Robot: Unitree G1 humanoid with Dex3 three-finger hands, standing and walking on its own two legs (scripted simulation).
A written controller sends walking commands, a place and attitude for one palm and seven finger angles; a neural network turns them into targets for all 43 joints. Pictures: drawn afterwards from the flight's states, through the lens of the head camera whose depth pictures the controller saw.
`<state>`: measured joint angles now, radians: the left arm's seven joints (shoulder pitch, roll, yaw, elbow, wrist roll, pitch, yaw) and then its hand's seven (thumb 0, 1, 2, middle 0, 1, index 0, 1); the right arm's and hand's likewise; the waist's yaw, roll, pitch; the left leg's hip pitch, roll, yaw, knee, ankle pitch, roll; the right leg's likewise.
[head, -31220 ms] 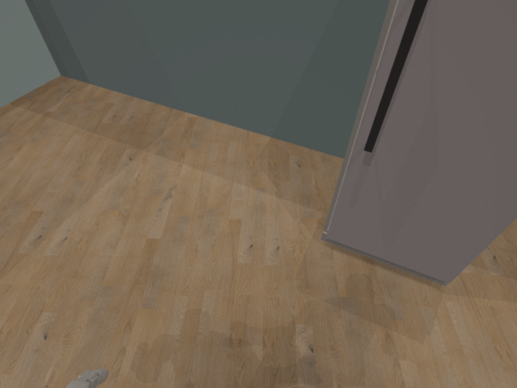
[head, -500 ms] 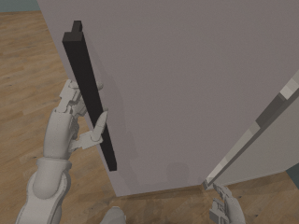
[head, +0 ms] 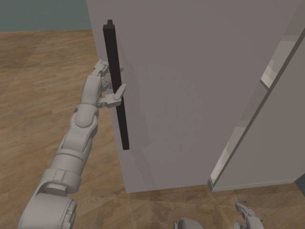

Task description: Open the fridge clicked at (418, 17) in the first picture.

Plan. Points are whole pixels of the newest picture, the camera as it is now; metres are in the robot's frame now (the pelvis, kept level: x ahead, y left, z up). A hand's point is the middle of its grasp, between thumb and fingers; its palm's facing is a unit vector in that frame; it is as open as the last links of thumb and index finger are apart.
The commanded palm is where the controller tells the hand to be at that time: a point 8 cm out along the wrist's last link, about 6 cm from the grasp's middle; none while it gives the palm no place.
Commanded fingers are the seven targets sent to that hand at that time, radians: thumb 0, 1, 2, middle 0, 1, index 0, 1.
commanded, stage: stop walking and hold the door back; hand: left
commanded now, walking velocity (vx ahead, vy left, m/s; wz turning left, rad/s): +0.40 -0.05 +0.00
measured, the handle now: (120, 99) +0.45 +0.13 +0.11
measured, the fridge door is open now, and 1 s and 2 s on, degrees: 90 84 81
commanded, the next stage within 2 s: loosen the grip on the handle in 1.08 s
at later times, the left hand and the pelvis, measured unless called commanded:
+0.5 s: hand (116, 81) +0.45 +0.13 +0.18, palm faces +0.00 -0.99 -0.14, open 7.1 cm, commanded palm +0.44 +0.19 +0.15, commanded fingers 0.00 0.90 0.90 -0.45 -1.40 -0.45 -1.40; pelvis -0.03 +0.03 -0.02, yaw -6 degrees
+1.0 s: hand (116, 83) +0.45 +0.13 +0.17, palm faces -0.01 -0.99 -0.15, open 7.2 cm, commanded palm +0.43 +0.19 +0.15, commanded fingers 0.00 0.90 0.90 -0.45 -1.40 -0.45 -1.40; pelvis +0.00 +0.02 +0.00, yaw -7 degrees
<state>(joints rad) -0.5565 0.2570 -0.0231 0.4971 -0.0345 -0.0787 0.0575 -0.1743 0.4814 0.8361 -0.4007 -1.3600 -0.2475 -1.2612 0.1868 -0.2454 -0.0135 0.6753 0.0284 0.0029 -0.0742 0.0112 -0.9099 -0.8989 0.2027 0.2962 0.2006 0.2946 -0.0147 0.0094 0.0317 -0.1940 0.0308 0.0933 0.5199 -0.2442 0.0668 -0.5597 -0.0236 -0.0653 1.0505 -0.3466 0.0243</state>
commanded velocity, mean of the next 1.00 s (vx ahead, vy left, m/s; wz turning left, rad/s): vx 0.06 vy -0.03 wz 0.00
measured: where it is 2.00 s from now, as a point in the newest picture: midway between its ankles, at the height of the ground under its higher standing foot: outside the picture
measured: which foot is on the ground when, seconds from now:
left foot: down 0.00-0.16, up 0.18-0.42, down 0.44-1.00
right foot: up 0.00-0.14, down 0.16-1.00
